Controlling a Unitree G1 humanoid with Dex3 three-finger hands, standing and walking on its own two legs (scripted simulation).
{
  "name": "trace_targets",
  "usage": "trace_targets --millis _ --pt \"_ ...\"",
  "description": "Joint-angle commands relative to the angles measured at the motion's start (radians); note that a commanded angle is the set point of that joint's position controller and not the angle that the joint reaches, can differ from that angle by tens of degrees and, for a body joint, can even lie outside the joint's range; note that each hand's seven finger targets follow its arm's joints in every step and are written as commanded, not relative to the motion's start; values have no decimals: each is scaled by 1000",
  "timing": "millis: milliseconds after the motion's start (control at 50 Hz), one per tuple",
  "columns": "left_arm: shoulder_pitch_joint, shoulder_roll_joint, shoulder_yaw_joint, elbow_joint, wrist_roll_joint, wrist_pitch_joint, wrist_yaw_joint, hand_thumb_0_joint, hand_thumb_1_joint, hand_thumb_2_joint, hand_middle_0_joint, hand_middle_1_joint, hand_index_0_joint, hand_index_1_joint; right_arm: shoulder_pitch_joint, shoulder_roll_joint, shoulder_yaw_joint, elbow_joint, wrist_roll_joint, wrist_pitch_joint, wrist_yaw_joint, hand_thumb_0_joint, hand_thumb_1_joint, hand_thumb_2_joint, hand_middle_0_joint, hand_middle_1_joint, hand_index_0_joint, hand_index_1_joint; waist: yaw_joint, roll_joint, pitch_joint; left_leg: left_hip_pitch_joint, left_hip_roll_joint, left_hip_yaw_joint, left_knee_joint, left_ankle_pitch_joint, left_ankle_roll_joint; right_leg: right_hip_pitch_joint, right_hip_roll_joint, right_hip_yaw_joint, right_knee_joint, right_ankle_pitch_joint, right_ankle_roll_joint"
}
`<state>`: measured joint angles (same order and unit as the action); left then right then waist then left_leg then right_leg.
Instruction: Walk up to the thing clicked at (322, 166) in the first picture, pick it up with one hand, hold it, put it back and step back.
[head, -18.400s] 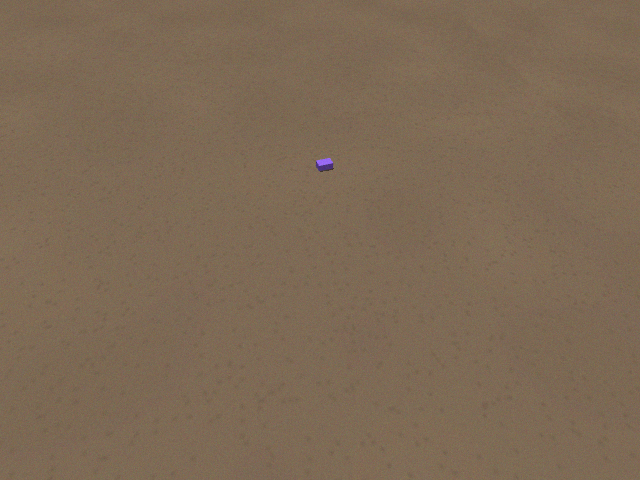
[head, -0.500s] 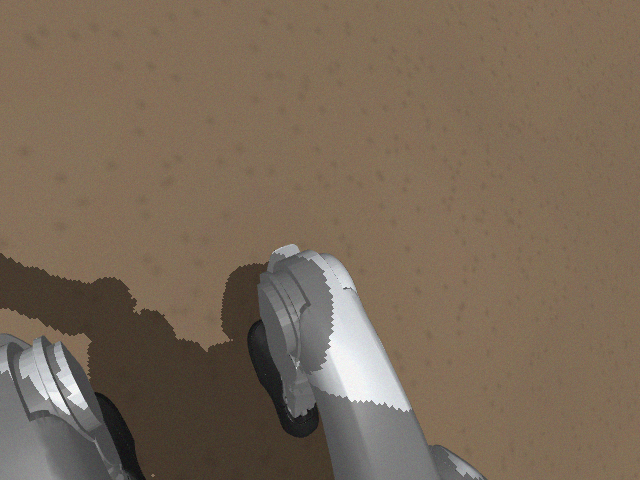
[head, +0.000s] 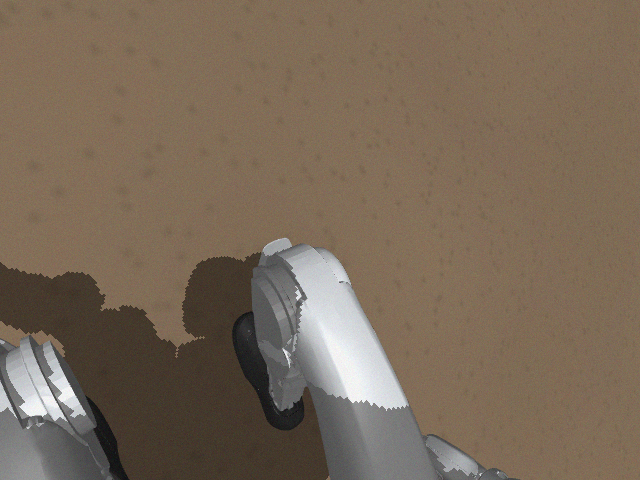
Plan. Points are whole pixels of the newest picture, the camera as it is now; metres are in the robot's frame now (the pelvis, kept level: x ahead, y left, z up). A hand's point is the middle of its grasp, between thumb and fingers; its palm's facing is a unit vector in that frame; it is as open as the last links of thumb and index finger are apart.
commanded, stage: rest palm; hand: left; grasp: from above
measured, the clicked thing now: out of the picture +0.42 +0.34 -0.29
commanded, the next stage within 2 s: close in 0.16 s
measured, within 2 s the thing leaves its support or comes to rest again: neither
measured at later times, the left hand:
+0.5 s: hand out of the picture +0.42 +0.34 -0.26, palm faces -0.30 -0.33 -0.90, open 13.2 cm
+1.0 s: hand out of the picture +0.42 +0.34 -0.26, palm faces -0.31 -0.32 -0.89, open 11.5 cm
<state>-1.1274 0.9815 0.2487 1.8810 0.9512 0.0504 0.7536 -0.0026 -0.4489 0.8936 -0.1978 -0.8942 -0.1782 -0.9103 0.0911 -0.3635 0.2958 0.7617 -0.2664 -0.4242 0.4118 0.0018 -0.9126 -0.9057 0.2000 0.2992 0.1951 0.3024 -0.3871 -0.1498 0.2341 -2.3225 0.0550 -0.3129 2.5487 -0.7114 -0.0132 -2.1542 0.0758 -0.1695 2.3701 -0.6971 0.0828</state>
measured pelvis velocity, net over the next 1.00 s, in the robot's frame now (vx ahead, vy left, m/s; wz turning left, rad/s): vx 0.00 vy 0.00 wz -0.01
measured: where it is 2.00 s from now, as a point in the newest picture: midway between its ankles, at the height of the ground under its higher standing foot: (198, 433)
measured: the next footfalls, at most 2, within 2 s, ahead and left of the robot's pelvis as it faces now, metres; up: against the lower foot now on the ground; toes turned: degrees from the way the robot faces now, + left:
none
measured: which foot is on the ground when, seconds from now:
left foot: down 0.00-1.00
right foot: down 0.00-1.00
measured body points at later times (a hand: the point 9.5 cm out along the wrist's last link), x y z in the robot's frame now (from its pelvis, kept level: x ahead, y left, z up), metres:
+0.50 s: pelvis +0.00 +0.00 +0.01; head +0.28 +0.13 +0.33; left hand +0.43 +0.35 -0.21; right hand +0.03 -0.24 -0.04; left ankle +0.07 +0.13 -0.27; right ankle +0.11 -0.13 -0.27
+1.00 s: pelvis +0.00 +0.00 +0.01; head +0.28 +0.14 +0.33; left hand +0.43 +0.35 -0.21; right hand +0.03 -0.23 -0.03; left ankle +0.07 +0.13 -0.27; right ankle +0.11 -0.13 -0.27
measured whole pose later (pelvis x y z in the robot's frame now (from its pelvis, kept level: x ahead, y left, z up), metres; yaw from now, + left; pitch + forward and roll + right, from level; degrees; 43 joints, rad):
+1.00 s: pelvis +0.00 +0.00 +0.01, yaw -1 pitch +25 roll -16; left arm -1.13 0.99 0.18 1.85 0.93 0.05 0.73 0.00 -0.09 0.63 -0.46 -0.66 -0.45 -0.66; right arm 0.10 -0.36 0.32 0.72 -0.26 -0.40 0.38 0.00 -0.90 -0.90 0.20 0.30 0.20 0.30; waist -0.39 -0.16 0.25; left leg -2.30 0.06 -0.32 2.51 -0.70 -0.01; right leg -2.13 0.08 -0.18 2.32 -0.68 0.08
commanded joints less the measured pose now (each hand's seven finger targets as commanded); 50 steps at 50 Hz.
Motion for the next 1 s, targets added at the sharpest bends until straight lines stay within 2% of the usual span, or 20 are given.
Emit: trace_targets --millis 0,20,80,100,120,160,220,240,260,320,380,420,460,480,560,660,740,800,960,980 --pt "-177 183 -15 -75 -10 3 28 0 -487 915 -175 -901 -151 -923 192 -341 -85 11 14 -2 -11 0 -904 -907 199 300 199 300 -56 507 -617 488 42 122 -261 223 3 338 27 -124 -213 305 -82" --pt "-188 178 -35 -79 -2 5 20 0 -489 916 -174 -906 -151 -927 194 -330 -78 11 12 -3 -10 0 -906 -908 199 300 199 300 -64 498 -606 480 40 122 -253 220 5 325 27 -127 -212 303 -80" --pt "-190 176 -34 -85 -15 -1 18 0 -496 924 -169 -908 -144 -931 198 -342 -79 11 13 -2 -17 0 -904 -907 199 300 199 300 -70 505 -611 496 43 112 -267 221 1 335 29 -131 -215 305 -82" --pt "-200 189 -48 -88 -7 -4 13 0 -490 917 -170 -918 -148 -938 202 -341 -74 4 11 -2 -18 0 -907 -908 199 300 199 300 -76 506 -600 487 42 118 -262 213 4 337 30 -130 -220 298 -80" --pt "-183 184 -35 -78 -15 -4 13 0 -486 919 -179 -902 -154 -926 199 -346 -78 5 15 1 -22 0 -906 -908 199 300 199 300 -66 493 -602 481 44 113 -269 208 3 340 32 -129 -224 292 -82" --pt "-205 196 -49 -84 -2 -10 5 0 -471 909 -187 -898 -163 -920 208 -341 -67 10 10 1 -22 0 -905 -907 199 300 199 300 -80 509 -587 483 41 113 -272 196 3 327 30 -136 -223 277 -83" --pt "-208 188 -61 -92 -6 -16 2 0 -488 925 -180 -905 -153 -930 195 -346 -67 1 13 2 -31 0 -904 -907 199 300 199 300 -81 502 -585 485 44 107 -275 185 1 324 32 -136 -227 273 -82" --pt "-177 197 -43 -83 -7 -19 8 0 -491 929 -181 -897 -151 -925 203 -351 -70 5 16 5 -33 0 -904 -907 199 300 199 300 -65 505 -595 491 45 104 -287 188 -1 343 33 -137 -233 272 -84" --pt "-184 189 -61 -86 -2 -17 7 0 -439 905 -212 -873 -186 -897 191 -338 -65 1 17 4 -35 0 -892 -902 199 300 199 300 -69 496 -576 486 44 101 -280 179 -1 324 29 -137 -226 269 -82" --pt "-204 188 -55 -100 2 -24 18 0 -364 851 -270 -813 -245 -836 205 -342 -63 2 14 9 -35 0 -890 -901 200 300 200 300 -72 522 -600 511 49 95 -290 217 -5 343 32 -141 -226 298 -85" --pt "-224 180 -73 -107 1 -17 19 0 -340 825 -275 -813 -256 -831 197 -338 -60 -1 8 3 -32 0 -890 -901 199 300 199 300 -91 518 -566 508 47 103 -277 190 -3 321 31 -139 -228 286 -80" --pt "-205 187 -63 -84 4 -12 25 0 -303 793 -307 -782 -288 -798 212 -347 -66 -1 11 7 -32 0 -891 -901 199 300 199 300 -90 508 -575 492 45 103 -284 192 0 338 33 -138 -245 285 -81" --pt "-212 219 -53 -109 1 -9 24 0 -300 791 -312 -778 -293 -796 202 -346 -63 1 13 8 -35 0 -892 -902 199 300 199 300 -78 508 -564 484 45 110 -283 177 2 341 29 -130 -248 273 -79" --pt "-194 205 -43 -99 -1 -5 21 0 -270 768 -312 -786 -301 -795 199 -338 -63 0 18 10 -34 0 -888 -900 199 300 199 300 -64 509 -569 484 48 99 -294 182 -3 327 27 -137 -237 268 -83" --pt "-190 167 -63 -102 -6 -1 20 0 -239 741 -336 -765 -327 -772 204 -335 -67 -19 15 15 -34 0 -889 -900 199 300 199 300 -78 509 -604 501 50 96 -293 223 -3 354 34 -138 -238 310 -83" --pt "-190 180 -61 -103 -17 4 19 0 -202 713 -377 -721 -365 -732 207 -344 -70 -12 16 19 -40 0 -889 -900 199 300 199 300 -77 512 -591 502 50 101 -291 214 -2 357 35 -134 -252 307 -81" --pt "-216 162 -82 -116 -12 1 18 0 -152 674 -414 -687 -404 -696 210 -337 -64 -21 11 20 -37 0 -889 -900 199 300 199 300 -95 514 -587 508 49 100 -289 211 -2 350 35 -137 -248 308 -81" --pt "-182 170 -66 -103 -13 2 18 0 -103 635 -439 -667 -435 -670 202 -348 -69 -11 16 14 -39 0 -887 -899 199 300 199 300 -81 522 -575 507 49 99 -302 196 -4 346 35 -138 -252 290 -84" --pt "-185 134 -86 -106 -11 6 16 0 -8 556 -515 -599 -514 -598 217 -343 -71 -19 17 15 -31 0 -888 -899 199 300 199 300 -87 512 -586 518 51 89 -307 219 -6 343 34 -142 -245 311 -84" --pt "-168 155 -74 -100 -12 7 21 0 6 545 -523 -595 -523 -593 214 -350 -72 -8 19 15 -34 0 -887 -899 199 300 199 300 -81 515 -578 507 48 97 -312 199 -5 353 36 -139 -254 296 -85"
